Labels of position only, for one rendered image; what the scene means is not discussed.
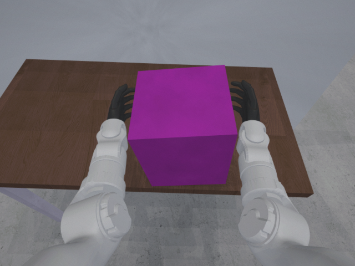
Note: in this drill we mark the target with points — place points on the robot right forearm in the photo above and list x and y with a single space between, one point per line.
257 171

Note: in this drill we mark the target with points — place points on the robot right hand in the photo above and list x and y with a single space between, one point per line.
249 107

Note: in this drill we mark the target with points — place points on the robot right upper arm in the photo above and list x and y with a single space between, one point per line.
279 236

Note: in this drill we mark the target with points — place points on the robot left upper arm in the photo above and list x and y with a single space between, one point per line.
92 230

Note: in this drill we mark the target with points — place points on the carton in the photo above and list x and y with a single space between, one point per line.
182 127

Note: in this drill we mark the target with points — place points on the table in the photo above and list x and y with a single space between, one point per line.
52 110

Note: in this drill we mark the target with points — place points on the robot left hand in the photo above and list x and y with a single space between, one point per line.
117 108

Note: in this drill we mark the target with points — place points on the robot left forearm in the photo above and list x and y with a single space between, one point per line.
108 164

